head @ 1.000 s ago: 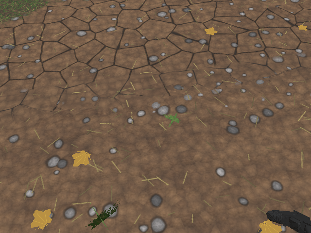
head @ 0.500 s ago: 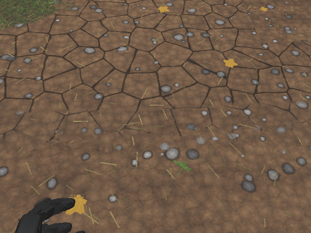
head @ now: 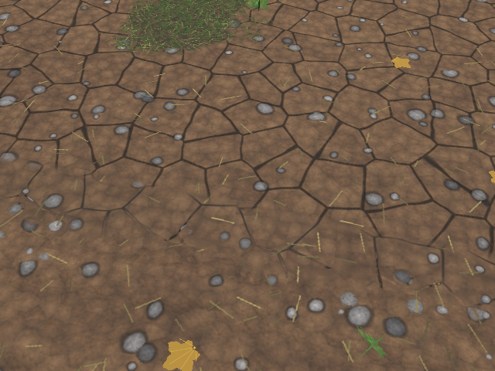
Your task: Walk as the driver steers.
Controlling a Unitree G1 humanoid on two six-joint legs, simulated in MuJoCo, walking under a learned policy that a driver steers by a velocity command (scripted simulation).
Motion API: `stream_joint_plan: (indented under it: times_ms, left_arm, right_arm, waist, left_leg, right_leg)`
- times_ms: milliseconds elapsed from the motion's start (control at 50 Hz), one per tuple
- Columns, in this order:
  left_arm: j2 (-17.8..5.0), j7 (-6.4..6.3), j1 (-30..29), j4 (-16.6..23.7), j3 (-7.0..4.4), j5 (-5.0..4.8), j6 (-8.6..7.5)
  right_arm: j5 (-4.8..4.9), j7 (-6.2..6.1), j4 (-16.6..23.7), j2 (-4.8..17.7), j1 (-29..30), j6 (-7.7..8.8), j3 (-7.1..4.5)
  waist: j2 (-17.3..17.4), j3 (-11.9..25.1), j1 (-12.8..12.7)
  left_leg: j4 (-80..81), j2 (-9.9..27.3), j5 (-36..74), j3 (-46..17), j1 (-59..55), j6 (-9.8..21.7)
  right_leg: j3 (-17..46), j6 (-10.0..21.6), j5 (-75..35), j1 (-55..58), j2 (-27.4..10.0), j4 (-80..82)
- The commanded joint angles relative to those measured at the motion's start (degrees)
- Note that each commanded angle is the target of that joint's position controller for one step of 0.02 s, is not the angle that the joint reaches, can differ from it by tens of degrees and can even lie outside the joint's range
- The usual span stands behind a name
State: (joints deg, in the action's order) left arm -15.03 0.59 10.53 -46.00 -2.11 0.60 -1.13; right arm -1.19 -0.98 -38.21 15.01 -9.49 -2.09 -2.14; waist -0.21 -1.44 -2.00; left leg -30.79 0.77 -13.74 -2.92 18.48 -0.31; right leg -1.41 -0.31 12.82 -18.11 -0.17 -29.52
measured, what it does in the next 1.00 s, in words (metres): steps on the spot, turning right: left foot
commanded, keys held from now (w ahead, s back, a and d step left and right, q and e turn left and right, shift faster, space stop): e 0.62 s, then no key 0.08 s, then w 0.30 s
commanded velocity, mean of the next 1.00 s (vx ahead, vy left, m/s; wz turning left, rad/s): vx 0.08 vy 0.00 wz -0.33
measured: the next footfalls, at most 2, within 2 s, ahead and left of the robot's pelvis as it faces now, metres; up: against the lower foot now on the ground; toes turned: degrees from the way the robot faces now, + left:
left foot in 0.76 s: +0.10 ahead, +0.11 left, +0.00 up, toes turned -25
right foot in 1.14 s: +0.10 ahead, -0.18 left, +0.00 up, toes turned -22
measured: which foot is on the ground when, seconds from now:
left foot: down 0.00-0.32, up 0.34-0.74, down 0.76-1.00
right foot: down 0.00-0.76, up 0.78-1.00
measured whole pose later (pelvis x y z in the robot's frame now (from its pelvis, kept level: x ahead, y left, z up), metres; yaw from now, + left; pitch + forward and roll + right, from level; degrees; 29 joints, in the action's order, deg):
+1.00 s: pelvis +0.05 +0.00 +0.02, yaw -23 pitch +2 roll -1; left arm -17.2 0.1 12.0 -41.7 -4.3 -0.6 -1.1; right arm 0.4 -1.4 -43.0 14.5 -21.5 2.9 -3.6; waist -1.4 2.3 2.7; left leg -18.7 0.7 -12.9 -2.1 7.8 0.4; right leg 1.4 -1.9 13.5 -29.6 -1.0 -49.0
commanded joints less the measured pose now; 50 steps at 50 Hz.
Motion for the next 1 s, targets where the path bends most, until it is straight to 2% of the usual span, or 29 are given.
stream_joint_plan:
  times_ms: [20,40,100,160,220,280,300,320,340,360,380,400,420,440,480,560,620,680,700,720,740,760,780,800,820,860,880,940,1000]
  left_arm:
    - [-3.6,-0.18,0.8,2.8,0.12,0.6,-0.7]
    - [-5.2,-0.37,-1.4,2.7,-0.43,0.4,-0.22]
    - [-7.6,-1.05,-1.2,2.9,-1.2,-0.28,0.65]
    - [-6.9,-0.97,-0.4,3.5,-1.67,-1.13,0.44]
    - [-6.0,-0.47,0.3,4.4,-2.18,-1.08,1.3]
    - [-5.2,0.21,2.3,4.5,-2.54,-1.24,2.16]
    - [-5.9,0.31,2.8,4.6,-2.84,-0.99,2.27]
    - [-10.4,-0.13,2.8,5.5,-4.05,-0.46,2.21]
    - [-15.3,-0.41,3.7,6.0,-5.25,-0.11,2.15]
    - [-13.8,-0.32,8.0,6.0,-4.55,1.15,1.24]
    - [-13.0,-0.45,6.8,6.5,-4.11,1.19,0.27]
    - [-12.4,-0.78,3.4,7.6,-4.08,0.15,-0.06]
    - [-12.0,-1.19,1.0,8.2,-3.94,-0.85,0.09]
    - [-11.0,-1.71,-0.1,8.6,-3.59,-1.31,0.5]
    - [-10.9,-2.17,-0.2,9.0,-3.62,-1.23,1.59]
    - [-11.8,-2.91,0.0,9.8,-4.31,-1.31,2.62]
    - [-12.3,-2.61,-1.5,10.8,-4.74,-1.23,3.2]
    - [-11.4,-2.19,-2.5,11.2,-4.46,-1.29,3.65]
    - [-11.0,-2.18,-3.1,11.2,-4.25,-1.5,3.87]
    - [-10.2,-2.29,-3.2,11.2,-3.88,-1.84,4.03]
    - [-8.3,-2.32,-1.8,10.9,-3.24,-1.49,3.87]
    - [-5.3,-2.09,-0.6,10.9,-2.21,-0.59,3.53]
    - [-6.4,-2.08,-2.9,13.2,-2.8,-1.43,2.4]
    - [-9.8,-2.26,-4.9,13.2,-3.77,-1.39,1.3]
    - [-11.3,-2.03,-3.2,11.8,-4.45,-1.46,0.89]
    - [-9.8,-1.54,-0.1,9.2,-4.32,-0.5,0.73]
    - [-8.3,-1.18,-1.0,9.0,-3.95,-0.34,0.36]
    - [-5.2,-0.52,-5.3,9.9,-2.75,-1.06,-1.01]
    - [-3.5,-0.02,-8.0,10.8,-1.9,-1.55,-2.1]
  right_arm:
    - [-0.84,0.24,4.1,4.9,2.5,0.91,-1.05]
    - [-1.17,0.43,3.7,4.3,2.4,1.37,-0.89]
    - [-0.23,-0.26,2.9,8.4,-0.1,2.07,-2.19]
    - [0.45,-1.47,2.7,9.5,-2.5,1.67,-3.21]
    - [0.89,-2.29,3.6,8.9,-0.7,1.45,-3.59]
    - [1.76,-2.63,4.4,8.9,3.2,1.42,-3.98]
    - [2.09,-2.65,4.0,8.7,2.9,1.3,-4.15]
    - [1.49,-2.58,3.9,7.5,0.5,1.32,-4.15]
    - [0.57,-2.67,6.1,5.4,3.1,1.39,-3.44]
    - [0.49,-2.8,7.0,5.0,7.2,1.61,-3.13]
    - [1.16,-2.53,6.4,5.7,5.5,1.66,-3.42]
    - [1.33,-2.53,5.0,5.9,3.9,1.47,-3.63]
    - [0.97,-2.72,4.6,6.7,3.5,1.41,-3.9]
    - [0.73,-2.88,4.4,7.1,3.6,1.46,-4.13]
    - [1.12,-2.51,4.0,5.5,2.4,1.72,-3.74]
    - [1.51,-1.85,3.9,4.5,3.4,2.24,-3.12]
    - [1.8,-1.16,3.8,5.4,3.1,2.68,-3.38]
    - [1.98,-0.3,3.0,6.0,0.9,3.25,-3.63]
    - [1.88,0.04,2.7,5.6,-0.2,3.52,-3.6]
    - [1.67,0.4,2.0,5.0,-2.2,3.82,-3.55]
    - [0.98,0.47,1.7,5.3,-3.1,3.9,-3.59]
    - [-0.38,0.24,2.2,7.5,-5.3,3.87,-3.78]
    - [-1.7,0.66,1.4,13.8,-7.0,3.92,-5.35]
    - [-1.6,0.54,2.1,12.9,-5.4,4.83,-5.3]
    - [-0.42,0.01,1.8,10.6,-3.3,5.35,-4.6]
    - [1.47,-0.65,1.2,8.5,-3.0,5.6,-3.85]
    - [1.59,-0.81,0.7,8.3,-4.3,5.7,-3.63]
    - [1.48,-0.75,-0.3,8.3,-8.1,6.0,-3.68]
    - [2.03,-0.44,-1.1,10.0,-10.1,5.93,-4.11]
  waist:
    - [10.2,5.3,-0.3]
    - [8.8,2.7,0.8]
    - [7.2,-1.0,1.8]
    - [8.0,2.0,2.4]
    - [9.5,4.3,2.1]
    - [7.4,4.5,0.3]
    - [5.4,4.1,0.1]
    - [-4.4,3.8,1.8]
    - [-16.8,3.1,1.2]
    - [-15.7,6.6,-3.3]
    - [-9.8,8.4,-1.8]
    - [-5.0,8.2,-0.1]
    - [-3.4,7.3,0.7]
    - [-3.7,7.8,1.1]
    - [-5.0,7.9,1.7]
    - [-6.7,7.8,0.7]
    - [-8.8,6.8,0.4]
    - [-9.8,7.4,0.5]
    - [-9.6,7.5,1.3]
    - [-8.9,8.5,2.5]
    - [-6.6,8.7,2.5]
    - [2.4,8.8,2.5]
    - [14.9,3.6,2.7]
    - [12.6,-0.4,3.4]
    - [10.8,-2.1,1.6]
    - [8.8,-1.2,1.0]
    - [8.0,-1.1,1.8]
    - [8.2,-1.2,4.5]
    - [10.2,-0.7,6.1]
  left_leg:
    - [11.4,9.2,-7.1,-9.2,-2.4,7.0]
    - [11.1,6.3,-11.9,-6.6,-1.4,4.4]
    - [9.6,6.0,-6.0,-4.9,-2.9,3.4]
    - [8.4,11.3,6.8,-7.1,-7.7,7.4]
    - [7.2,16.5,16.5,-9.2,-8.3,10.9]
    - [3.5,16.3,19.3,-5.5,-5.4,9.5]
    - [0.3,13.9,15.2,-2.5,-3.4,6.9]
    - [-9.3,8.2,6.1,3.9,0.8,2.4]
    - [-21.2,-2.3,-8.5,9.3,12.2,-2.8]
    - [-33.3,-3.6,-25.8,1.2,18.8,-2.9]
    - [-39.0,-2.1,-24.6,-2.4,20.0,-2.4]
    - [-40.2,-1.2,-20.7,-2.7,20.3,-2.3]
    - [-37.9,-0.4,-16.7,-3.0,20.7,-2.5]
    - [-36.1,0.1,-14.0,-2.9,18.9,-2.9]
    - [-31.7,-1.3,-10.7,-1.4,15.9,-3.8]
    - [-19.0,-2.3,-8.5,-1.6,11.6,-4.5]
    - [-12.4,-3.3,-8.2,-1.5,6.5,-4.1]
    - [-5.8,-2.9,-6.5,-0.6,2.4,-3.1]
    - [-1.1,-2.9,-3.5,0.1,-0.3,-2.4]
    - [5.5,-2.9,0.9,1.3,-5.3,-1.2]
    - [8.2,-0.4,1.9,-0.1,-10.8,0.4]
    - [12.4,10.0,-6.5,-11.5,-15.9,4.3]
    - [19.5,18.9,-20.9,-28.4,-11.7,12.8]
    - [22.5,20.9,-29.9,-33.9,-7.9,15.9]
    - [22.6,18.7,-28.7,-29.8,-7.6,14.0]
    - [22.1,14.5,-22.1,-22.2,-11.3,10.8]
    - [22.5,13.1,-19.0,-19.1,-11.3,10.3]
    - [23.0,10.8,-11.5,-12.8,-11.3,10.2]
    - [22.3,10.6,-6.9,-9.4,-9.5,10.3]
  right_leg:
    - [1.8,-1.2,3.8,2.8,-2.0,2.4]
    - [1.6,-1.2,1.4,1.6,-1.6,2.4]
    - [3.1,0.1,-0.4,-3.2,-1.2,0.4]
    - [1.7,0.1,-0.6,-6.6,-0.4,-6.4]
    - [0.9,0.5,7.5,-7.7,-1.1,-14.1]
    - [-0.5,2.4,6.2,-3.5,-1.2,-10.7]
    - [0.7,3.7,-1.2,-0.7,-1.1,-5.4]
    - [10.7,6.7,-16.0,2.1,-6.1,1.7]
    - [27.5,15.4,-24.9,7.5,-14.7,7.8]
    - [34.8,21.0,-28.4,13.4,-19.7,11.0]
    - [31.8,20.0,-27.8,15.0,-19.1,9.4]
    - [27.5,17.2,-26.5,14.6,-16.6,7.9]
    - [25.3,15.3,-25.8,13.6,-15.3,7.6]
    - [23.6,14.0,-24.8,12.8,-13.6,7.7]
    - [21.5,13.2,-23.2,11.3,-10.7,8.3]
    - [22.8,13.0,-15.3,10.6,-9.5,8.9]
    - [25.9,13.0,-9.9,6.9,-9.0,9.7]
    - [27.7,12.3,-10.0,6.8,-9.1,8.4]
    - [27.5,11.4,-9.9,6.1,-8.4,7.4]
    - [26.5,9.8,-2.3,4.0,-6.7,6.9]
    - [24.4,7.1,9.9,-0.6,-3.9,5.5]
    - [18.1,3.4,20.8,-8.6,1.5,-6.1]
    - [9.1,1.9,21.8,-19.6,8.2,-16.7]
    - [12.4,1.1,18.1,-22.4,4.2,-25.4]
    - [12.6,0.9,13.5,-23.7,3.4,-28.8]
    - [9.0,-1.0,7.0,-24.7,1.3,-31.5]
    - [6.8,-1.5,4.3,-24.2,0.4,-31.9]
    - [2.5,-2.0,-0.1,-21.6,-1.1,-23.9]
    - [0.5,-1.5,0.2,-13.6,-0.8,-11.6]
